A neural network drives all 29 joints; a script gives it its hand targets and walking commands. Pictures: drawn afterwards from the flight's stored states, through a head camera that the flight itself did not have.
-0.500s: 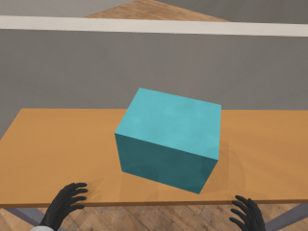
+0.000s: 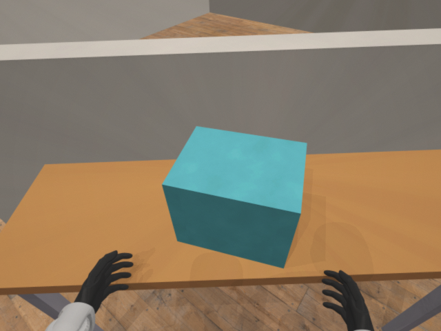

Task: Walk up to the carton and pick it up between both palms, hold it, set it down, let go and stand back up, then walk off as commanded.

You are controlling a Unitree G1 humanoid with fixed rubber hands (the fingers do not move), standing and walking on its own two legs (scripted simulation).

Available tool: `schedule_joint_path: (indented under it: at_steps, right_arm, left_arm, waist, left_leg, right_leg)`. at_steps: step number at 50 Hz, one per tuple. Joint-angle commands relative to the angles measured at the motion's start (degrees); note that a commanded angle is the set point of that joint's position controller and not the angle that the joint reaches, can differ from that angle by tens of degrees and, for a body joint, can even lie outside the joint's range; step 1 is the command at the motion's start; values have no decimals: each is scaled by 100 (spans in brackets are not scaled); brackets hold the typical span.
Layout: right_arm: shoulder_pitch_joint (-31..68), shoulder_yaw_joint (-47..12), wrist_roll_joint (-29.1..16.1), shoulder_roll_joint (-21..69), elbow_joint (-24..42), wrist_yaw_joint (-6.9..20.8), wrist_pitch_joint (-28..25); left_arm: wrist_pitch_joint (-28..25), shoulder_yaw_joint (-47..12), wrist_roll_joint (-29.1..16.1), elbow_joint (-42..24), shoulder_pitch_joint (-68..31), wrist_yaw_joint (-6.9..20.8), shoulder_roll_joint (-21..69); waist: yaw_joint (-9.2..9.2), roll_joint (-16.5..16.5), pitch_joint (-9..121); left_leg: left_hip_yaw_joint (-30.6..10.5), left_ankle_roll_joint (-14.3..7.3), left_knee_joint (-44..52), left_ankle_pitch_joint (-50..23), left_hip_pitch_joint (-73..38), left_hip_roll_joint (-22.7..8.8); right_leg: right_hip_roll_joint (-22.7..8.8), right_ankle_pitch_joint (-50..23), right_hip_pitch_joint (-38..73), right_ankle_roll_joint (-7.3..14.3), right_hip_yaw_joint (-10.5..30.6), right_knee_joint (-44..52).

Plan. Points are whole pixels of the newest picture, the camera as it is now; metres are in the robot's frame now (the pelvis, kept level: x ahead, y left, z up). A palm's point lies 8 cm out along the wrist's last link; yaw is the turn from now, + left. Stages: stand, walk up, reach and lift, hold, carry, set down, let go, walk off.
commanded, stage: set down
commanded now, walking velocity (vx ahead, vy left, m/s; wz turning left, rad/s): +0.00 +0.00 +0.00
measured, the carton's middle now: (238, 194) +0.40 +0.00 +0.02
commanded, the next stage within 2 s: let go in 0.36 s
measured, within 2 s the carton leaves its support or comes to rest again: neither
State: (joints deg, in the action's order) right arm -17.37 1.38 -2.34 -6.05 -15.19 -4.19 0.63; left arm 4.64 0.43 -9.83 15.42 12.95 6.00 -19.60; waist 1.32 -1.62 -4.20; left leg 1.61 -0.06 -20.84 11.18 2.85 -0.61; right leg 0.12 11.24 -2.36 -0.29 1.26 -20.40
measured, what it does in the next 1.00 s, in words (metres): stands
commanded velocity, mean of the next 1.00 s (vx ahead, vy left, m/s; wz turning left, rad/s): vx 0.00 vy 0.00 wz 0.00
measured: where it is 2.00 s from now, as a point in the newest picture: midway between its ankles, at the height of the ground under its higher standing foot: outside the picture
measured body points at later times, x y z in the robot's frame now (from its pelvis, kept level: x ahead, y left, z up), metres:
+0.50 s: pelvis -0.02 -0.01 +0.00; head -0.04 -0.03 +0.45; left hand +0.21 +0.25 -0.01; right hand +0.20 -0.21 -0.08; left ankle +0.01 +0.12 -0.74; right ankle +0.01 -0.12 -0.75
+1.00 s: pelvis +0.00 -0.01 -0.01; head -0.02 -0.03 +0.44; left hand +0.21 +0.25 -0.01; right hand +0.18 -0.24 -0.10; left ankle +0.01 +0.12 -0.75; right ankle +0.01 -0.12 -0.75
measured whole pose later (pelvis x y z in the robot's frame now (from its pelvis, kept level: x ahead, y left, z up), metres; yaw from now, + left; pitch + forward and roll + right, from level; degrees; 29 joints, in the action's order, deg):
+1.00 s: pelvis +0.00 -0.01 -0.01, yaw +4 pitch -3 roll +0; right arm -10.1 1.9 2.6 -14.1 -38.5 2.3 0.3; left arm 2.1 0.1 0.0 21.9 6.3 3.9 -15.8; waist 0.7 -2.3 -0.1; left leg 2.3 0.5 -25.9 12.3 10.2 -1.4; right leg -1.4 14.8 -8.9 -0.1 -2.4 -27.1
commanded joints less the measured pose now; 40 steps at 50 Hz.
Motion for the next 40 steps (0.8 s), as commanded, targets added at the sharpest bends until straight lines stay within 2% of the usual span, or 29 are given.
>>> schedule_joint_path:
  at_steps: [1,2,3,4,5,7,9,10,13,17,18,20,21,24,26,27,30,31,33,35,36,37,38,39,40]
  right_arm:
    - [1005,203,137,-406,177,-14,138]
    - [1026,170,127,-346,256,-28,158]
    - [1075,173,146,-406,70,13,185]
    - [1117,147,167,-362,115,1,206]
    - [1303,172,184,-412,51,30,254]
    - [1640,258,233,-599,-239,142,283]
    - [1859,278,321,-644,-350,256,235]
    - [1860,278,316,-606,-278,232,173]
    - [1883,212,300,-591,-376,233,70]
    - [1999,156,299,-711,-765,280,130]
    - [1974,107,244,-676,-602,267,98]
    - [2010,153,280,-754,-910,316,149]
    - [2043,182,269,-741,-829,319,143]
    - [2056,116,228,-745,-735,311,125]
    - [2088,164,248,-745,-857,328,154]
    - [2073,156,247,-763,-911,343,173]
    - [2091,150,229,-784,-825,355,148]
    - [2092,160,268,-863,-958,377,168]
    - [2103,161,241,-800,-746,373,123]
    - [2029,182,254,-856,-859,385,126]
    - [2021,194,266,-877,-990,413,143]
    - [1967,173,242,-895,-924,416,129]
    - [1994,230,263,-942,-1050,446,122]
    - [1970,255,284,-904,-888,443,60]
    - [1845,240,251,-922,-1020,484,61]
  left_arm:
    - [441,13,199,424,-827,-100,-351]
    - [468,3,165,412,-869,-74,-427]
    - [519,27,237,499,-919,-93,-371]
    - [544,36,237,525,-954,-82,-380]
    - [611,-29,259,651,-1052,-92,-294]
    - [746,-59,377,894,-1220,-148,-140]
    - [821,-110,372,1127,-1414,-211,-39]
    - [822,-81,323,1108,-1462,-197,-116]
    - [851,-64,289,1208,-1519,-197,-136]
    - [1026,-77,469,1416,-1607,-197,63]
    - [1061,-35,451,1381,-1566,-171,15]
    - [1165,-60,576,1483,-1479,-213,140]
    - [1197,-29,576,1458,-1522,-200,120]
    - [1259,-5,592,1471,-1542,-160,180]
    - [1311,39,642,1502,-1571,-174,209]
    - [1315,-10,662,1520,-1526,-196,254]
    - [1338,-19,657,1467,-1532,-187,300]
    - [1355,-47,683,1611,-1535,-168,379]
    - [1343,-39,638,1528,-1552,-187,345]
    - [1351,-52,666,1568,-1499,-183,406]
    - [1364,-66,745,1673,-1410,-199,495]
    - [1357,-70,723,1626,-1364,-180,480]
    - [1359,-80,776,1647,-1350,-197,529]
    - [1322,-53,765,1635,-1257,-195,496]
    - [1315,-88,818,1673,-1108,-227,585]
  waist:
    - [-121,396,-465]
    - [-164,502,-434]
    - [-104,383,-454]
    - [-96,501,-439]
    - [-133,481,-483]
    - [-69,376,-507]
    - [-61,541,-398]
    - [-97,783,-201]
    - [-149,992,-2]
    - [-122,963,-230]
    - [-124,1064,-192]
    - [-85,725,-300]
    - [-113,779,-256]
    - [-125,1124,-235]
    - [-140,1027,-325]
    - [-138,904,-329]
    - [-168,1029,-212]
    - [-193,1185,-297]
    - [-187,1224,-222]
    - [-215,1266,-274]
    - [-218,1167,-372]
    - [-226,1238,-402]
    - [-204,1099,-367]
    - [-193,1161,-338]
    - [-161,986,-352]
  left_leg:
    - [179,-31,581,1018,455,-66]
    - [164,-80,580,1114,503,-84]
    - [204,-53,599,1067,471,-79]
    - [211,-83,578,1098,447,-53]
    - [206,-91,611,1232,489,-73]
    - [175,-36,611,1334,563,-80]
    - [262,-51,543,1334,488,-12]
    - [310,-82,465,1250,437,29]
    - [337,-125,367,1073,342,43]
    - [372,-119,378,1084,298,93]
    - [382,-139,334,1031,241,115]
    - [399,-69,446,1010,375,48]
    - [419,-93,430,1156,428,79]
    - [439,-108,240,962,97,185]
    - [453,-91,225,910,77,189]
    - [476,-72,313,898,154,152]
    - [477,-70,245,835,82,192]
    - [441,-83,213,909,13,218]
    - [447,-88,205,847,-37,227]
    - [404,-70,158,796,-188,239]
    - [396,-43,186,830,-112,223]
    - [389,-61,170,783,-138,236]
    - [373,-28,186,794,-127,202]
    - [415,-54,242,816,-20,182]
    - [407,-19,298,757,40,153]
  right_leg:
    - [-59,1212,-656,129,-86,642]
    - [-59,1165,-581,101,-64,632]
    - [-55,1237,-652,113,-97,609]
    - [-67,1322,-707,87,-98,654]
    - [-45,1435,-729,109,-128,660]
    - [27,1643,-820,132,-241,589]
    - [-3,1902,-1036,145,-260,659]
    - [-47,1792,-982,110,-252,665]
    - [-80,1605,-1061,52,-267,615]
    - [-98,1838,-1277,117,-316,631]
    - [-132,1795,-1293,134,-285,660]
    - [-18,1719,-1174,108,-366,531]
    - [-49,1796,-1153,119,-349,543]
    - [-201,1879,-1418,151,-306,664]
    - [-199,1870,-1521,117,-324,646]
    - [-96,1760,-1371,63,-392,538]
    - [-141,1747,-1385,107,-410,540]
    - [-167,1895,-1530,118,-404,597]
    - [-176,1806,-1533,119,-417,590]
    - [-200,1807,-1688,159,-415,608]
    - [-151,1850,-1657,149,-448,574]
    - [-172,1768,-1688,162,-439,587]
    - [-115,1760,-1662,157,-472,544]
    - [-60,1698,-1549,101,-493,488]
    - [-9,1607,-1410,105,-528,428]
